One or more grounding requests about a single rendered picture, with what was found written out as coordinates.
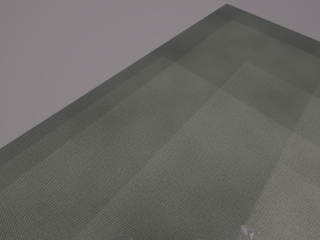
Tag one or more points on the right robot hand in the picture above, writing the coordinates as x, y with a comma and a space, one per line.
251, 233

